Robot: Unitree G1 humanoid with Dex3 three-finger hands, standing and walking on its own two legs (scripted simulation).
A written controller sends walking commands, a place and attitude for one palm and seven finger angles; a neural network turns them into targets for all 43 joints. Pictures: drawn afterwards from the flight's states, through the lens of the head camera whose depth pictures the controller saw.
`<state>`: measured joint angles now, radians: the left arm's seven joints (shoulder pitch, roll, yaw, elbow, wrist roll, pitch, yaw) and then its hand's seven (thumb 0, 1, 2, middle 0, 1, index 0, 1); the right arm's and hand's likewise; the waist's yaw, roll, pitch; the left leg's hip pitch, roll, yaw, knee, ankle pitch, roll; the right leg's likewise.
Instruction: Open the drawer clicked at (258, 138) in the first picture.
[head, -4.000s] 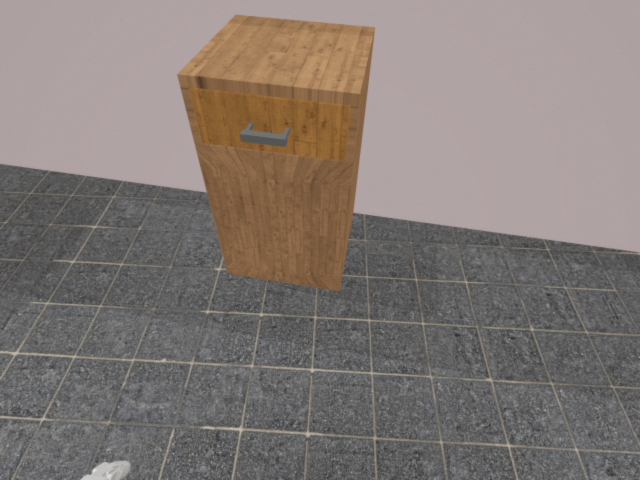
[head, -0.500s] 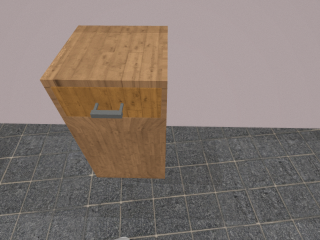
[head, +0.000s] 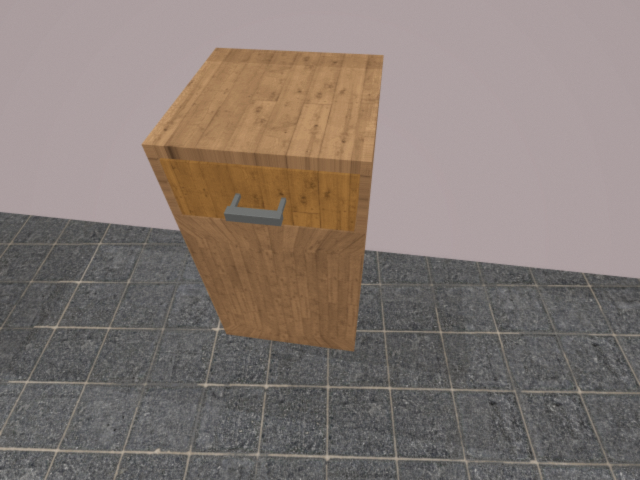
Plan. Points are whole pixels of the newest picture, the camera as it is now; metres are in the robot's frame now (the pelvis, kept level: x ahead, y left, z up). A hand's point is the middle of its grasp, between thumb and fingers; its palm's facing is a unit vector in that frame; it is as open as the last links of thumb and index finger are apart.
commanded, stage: come to a stop and stand still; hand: left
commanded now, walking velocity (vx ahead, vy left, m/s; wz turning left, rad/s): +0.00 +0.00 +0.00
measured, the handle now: (256, 208) +0.62 +0.21 -0.09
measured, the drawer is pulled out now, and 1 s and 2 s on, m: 0.00 0.00 0.00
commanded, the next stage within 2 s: look again from close up in 0.62 s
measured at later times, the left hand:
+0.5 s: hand out of the picture +0.04 +0.22 -0.18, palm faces +0.03 -0.98 -0.19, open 7.3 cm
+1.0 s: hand out of the picture +0.02 +0.23 -0.18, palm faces +0.00 -0.98 -0.22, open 7.3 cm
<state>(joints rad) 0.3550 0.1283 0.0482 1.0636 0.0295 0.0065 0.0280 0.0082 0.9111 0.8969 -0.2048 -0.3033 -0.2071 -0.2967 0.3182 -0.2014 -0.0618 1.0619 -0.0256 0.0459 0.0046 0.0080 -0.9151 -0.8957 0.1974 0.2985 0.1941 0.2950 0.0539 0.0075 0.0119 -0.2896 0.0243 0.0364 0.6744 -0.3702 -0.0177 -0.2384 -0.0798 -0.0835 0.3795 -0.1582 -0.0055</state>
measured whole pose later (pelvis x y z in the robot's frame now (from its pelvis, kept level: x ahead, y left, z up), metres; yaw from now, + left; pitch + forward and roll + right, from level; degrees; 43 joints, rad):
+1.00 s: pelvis +0.02 +0.06 -0.01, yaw -1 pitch -1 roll +0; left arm 0.30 0.14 -0.02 1.13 0.01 -0.01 0.04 0.01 0.91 0.90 -0.20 -0.30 -0.20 -0.30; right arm 0.33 -0.14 0.02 1.07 -0.02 -0.03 -0.03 0.01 -0.92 -0.90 0.20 0.30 0.20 0.30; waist 0.00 0.04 0.03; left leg -0.13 -0.02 0.06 0.51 -0.36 0.04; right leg -0.23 -0.06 -0.04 0.54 -0.29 0.03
